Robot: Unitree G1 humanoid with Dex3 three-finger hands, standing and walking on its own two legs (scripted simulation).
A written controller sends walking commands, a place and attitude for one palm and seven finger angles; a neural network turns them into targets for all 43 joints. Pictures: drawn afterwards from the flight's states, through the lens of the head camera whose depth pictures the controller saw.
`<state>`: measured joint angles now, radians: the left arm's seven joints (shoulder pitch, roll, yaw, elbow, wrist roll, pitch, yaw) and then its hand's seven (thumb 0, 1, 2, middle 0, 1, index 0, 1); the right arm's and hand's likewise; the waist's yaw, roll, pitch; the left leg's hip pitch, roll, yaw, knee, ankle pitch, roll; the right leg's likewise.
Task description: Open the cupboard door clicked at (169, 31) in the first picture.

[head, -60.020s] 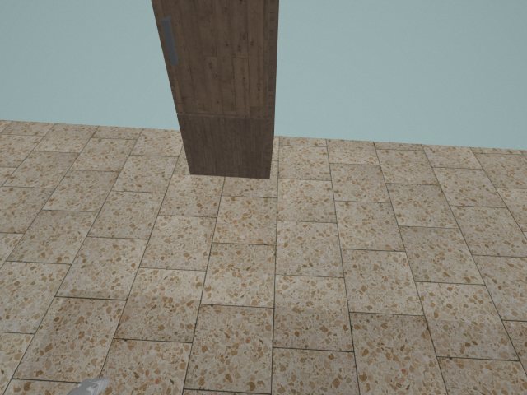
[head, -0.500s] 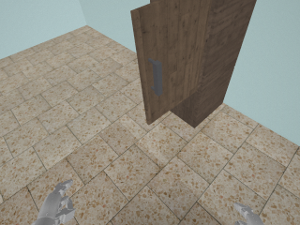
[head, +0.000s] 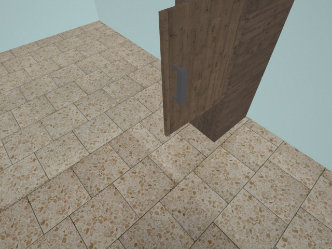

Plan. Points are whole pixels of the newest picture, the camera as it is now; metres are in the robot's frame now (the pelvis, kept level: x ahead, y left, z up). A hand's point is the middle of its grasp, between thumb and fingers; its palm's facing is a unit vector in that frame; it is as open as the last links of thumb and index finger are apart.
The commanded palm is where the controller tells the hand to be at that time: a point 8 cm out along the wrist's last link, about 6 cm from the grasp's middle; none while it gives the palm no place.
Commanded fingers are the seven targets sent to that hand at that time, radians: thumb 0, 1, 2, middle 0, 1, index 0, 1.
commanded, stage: let the arm hang, fingers relaxed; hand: left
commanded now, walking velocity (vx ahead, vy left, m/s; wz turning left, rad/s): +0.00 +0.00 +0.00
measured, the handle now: (178, 85) +0.68 +0.00 -0.02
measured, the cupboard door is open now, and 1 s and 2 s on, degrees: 88 88 88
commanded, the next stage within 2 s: look to check the result in 0.42 s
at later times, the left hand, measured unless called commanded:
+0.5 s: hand out of the picture +0.05 +0.19 -0.17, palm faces +0.00 -0.97 -0.24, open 7.4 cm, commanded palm none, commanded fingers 0.00 0.90 0.90 -0.20 -0.30 -0.20 -0.30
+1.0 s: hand out of the picture +0.09 +0.21 -0.15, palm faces +0.00 -0.95 -0.32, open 7.4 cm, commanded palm none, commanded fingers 0.00 0.90 0.90 -0.20 -0.30 -0.20 -0.30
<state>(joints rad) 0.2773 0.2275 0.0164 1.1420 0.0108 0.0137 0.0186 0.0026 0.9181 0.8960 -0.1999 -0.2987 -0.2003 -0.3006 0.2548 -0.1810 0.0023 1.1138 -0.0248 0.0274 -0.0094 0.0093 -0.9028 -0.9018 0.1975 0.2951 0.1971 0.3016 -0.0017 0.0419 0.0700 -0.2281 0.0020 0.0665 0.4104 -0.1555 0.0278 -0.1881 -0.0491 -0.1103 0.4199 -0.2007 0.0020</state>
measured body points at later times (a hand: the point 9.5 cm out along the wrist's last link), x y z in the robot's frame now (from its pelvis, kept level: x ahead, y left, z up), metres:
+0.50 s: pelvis +0.02 +0.00 +0.00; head +0.04 -0.01 +0.45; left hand +0.05 +0.24 -0.15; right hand +0.03 -0.25 -0.16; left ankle +0.04 +0.10 -0.74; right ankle +0.02 -0.12 -0.74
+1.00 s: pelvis +0.04 -0.02 +0.01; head +0.06 -0.03 +0.45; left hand +0.09 +0.26 -0.13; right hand +0.10 -0.29 -0.15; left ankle +0.04 +0.10 -0.74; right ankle +0.02 -0.12 -0.74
